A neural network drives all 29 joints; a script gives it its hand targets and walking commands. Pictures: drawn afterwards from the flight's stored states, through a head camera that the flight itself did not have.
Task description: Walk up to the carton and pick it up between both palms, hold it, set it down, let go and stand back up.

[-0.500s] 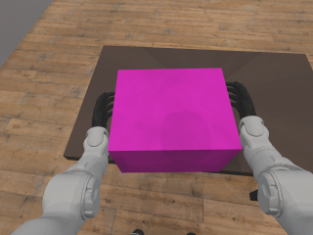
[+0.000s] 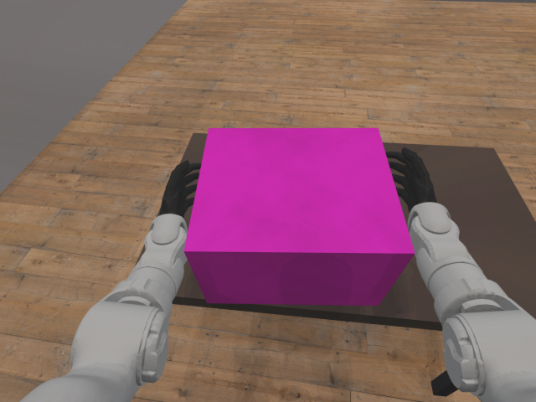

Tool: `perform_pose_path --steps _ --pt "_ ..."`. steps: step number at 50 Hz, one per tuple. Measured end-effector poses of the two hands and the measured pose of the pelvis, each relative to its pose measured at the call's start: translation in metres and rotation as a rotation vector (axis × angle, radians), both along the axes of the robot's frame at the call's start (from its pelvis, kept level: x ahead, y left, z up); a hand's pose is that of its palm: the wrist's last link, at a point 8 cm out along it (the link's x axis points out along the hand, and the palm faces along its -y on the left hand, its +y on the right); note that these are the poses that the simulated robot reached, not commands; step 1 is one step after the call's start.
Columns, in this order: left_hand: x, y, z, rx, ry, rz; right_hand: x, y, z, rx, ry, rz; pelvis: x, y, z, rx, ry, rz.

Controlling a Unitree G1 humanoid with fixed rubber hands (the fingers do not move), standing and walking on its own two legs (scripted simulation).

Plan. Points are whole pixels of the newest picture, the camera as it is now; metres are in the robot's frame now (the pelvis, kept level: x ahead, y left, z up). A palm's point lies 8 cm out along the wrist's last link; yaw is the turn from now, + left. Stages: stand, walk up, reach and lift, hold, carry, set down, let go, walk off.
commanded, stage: reach and lift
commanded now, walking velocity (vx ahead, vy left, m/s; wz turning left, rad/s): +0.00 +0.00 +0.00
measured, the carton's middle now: (292, 215) +0.42 +0.01 +0.04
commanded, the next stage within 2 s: hold in 1.82 s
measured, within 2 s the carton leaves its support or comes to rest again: neither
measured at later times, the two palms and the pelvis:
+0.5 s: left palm (166, 185) +0.39 +0.20 +0.13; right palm (431, 181) +0.41 -0.18 +0.15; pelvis +0.01 +0.00 +0.01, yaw +1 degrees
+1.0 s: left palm (154, 180) +0.37 +0.21 +0.16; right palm (438, 180) +0.39 -0.18 +0.17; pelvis +0.01 +0.00 +0.01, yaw +1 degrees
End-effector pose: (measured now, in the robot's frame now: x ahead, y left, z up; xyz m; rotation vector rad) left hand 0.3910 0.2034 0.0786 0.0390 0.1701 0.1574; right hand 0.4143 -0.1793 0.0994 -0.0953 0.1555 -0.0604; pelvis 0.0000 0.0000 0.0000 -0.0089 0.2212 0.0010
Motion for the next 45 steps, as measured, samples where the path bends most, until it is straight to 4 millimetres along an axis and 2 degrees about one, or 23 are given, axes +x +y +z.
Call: perform_pose_path --steps 8,22,45 --pt "-0.005 0.001 0.018 -0.001 0.020 0.000 -0.005 0.001 0.016 0.019 0.023 -0.005 0.002 0.000 0.006 0.009 -0.079 0.007" --pt "0.003 0.000 0.050 -0.069 -0.022 -0.021 -0.008 -0.001 0.043 0.054 -0.014 -0.041 0.013 0.002 0.012 0.010 -0.151 0.012" --pt "-0.017 0.005 0.082 -0.096 -0.003 -0.017 -0.026 0.003 0.065 0.051 0.004 -0.043 0.010 0.003 0.014 0.011 -0.221 0.013"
